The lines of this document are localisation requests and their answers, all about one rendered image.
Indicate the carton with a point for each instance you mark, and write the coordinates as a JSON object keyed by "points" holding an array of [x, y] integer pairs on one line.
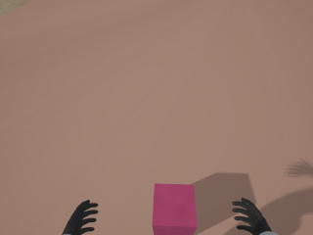
{"points": [[174, 209]]}

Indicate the right robot hand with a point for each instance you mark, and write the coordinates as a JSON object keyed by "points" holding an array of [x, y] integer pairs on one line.
{"points": [[257, 222]]}

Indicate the left robot hand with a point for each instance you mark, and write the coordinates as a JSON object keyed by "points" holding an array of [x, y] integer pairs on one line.
{"points": [[76, 220]]}

